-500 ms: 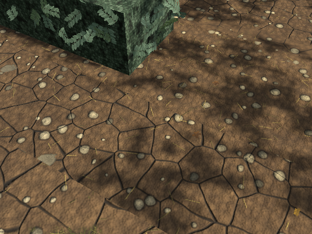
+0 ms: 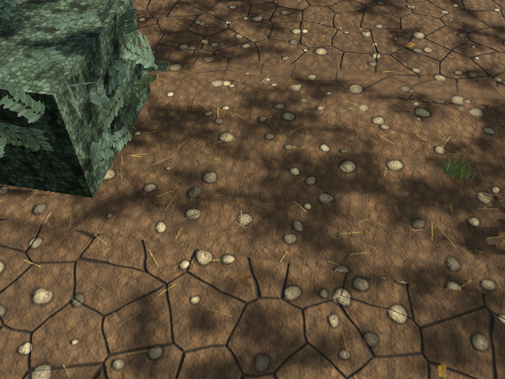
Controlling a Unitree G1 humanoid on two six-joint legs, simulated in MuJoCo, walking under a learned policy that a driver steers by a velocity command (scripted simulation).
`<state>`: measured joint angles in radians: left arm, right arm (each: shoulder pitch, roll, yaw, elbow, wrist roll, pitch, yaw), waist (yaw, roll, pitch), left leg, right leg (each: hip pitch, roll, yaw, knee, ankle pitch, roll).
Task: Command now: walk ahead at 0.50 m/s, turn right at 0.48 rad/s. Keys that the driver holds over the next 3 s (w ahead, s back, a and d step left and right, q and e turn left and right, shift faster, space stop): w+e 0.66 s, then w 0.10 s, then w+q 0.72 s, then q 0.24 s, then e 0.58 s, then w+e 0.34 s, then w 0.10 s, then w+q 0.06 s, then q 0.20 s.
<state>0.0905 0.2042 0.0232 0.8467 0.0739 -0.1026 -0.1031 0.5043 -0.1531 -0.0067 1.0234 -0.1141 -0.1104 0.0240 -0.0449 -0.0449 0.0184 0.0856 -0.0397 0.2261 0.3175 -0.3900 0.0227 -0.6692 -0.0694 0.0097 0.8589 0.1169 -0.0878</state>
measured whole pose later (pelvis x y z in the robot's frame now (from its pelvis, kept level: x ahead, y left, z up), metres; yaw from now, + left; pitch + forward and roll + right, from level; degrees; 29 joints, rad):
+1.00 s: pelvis +0.71 -0.15 -0.14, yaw -27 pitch +4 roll +0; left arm 0.04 0.23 0.06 0.83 -0.01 -0.08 0.00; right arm 0.43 -0.20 -0.07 0.96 0.03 -0.08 -0.01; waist -0.09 -0.02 -0.01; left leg -0.21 -0.03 -0.05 0.36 -0.21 0.03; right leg -0.57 -0.03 0.05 0.65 -0.15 -0.03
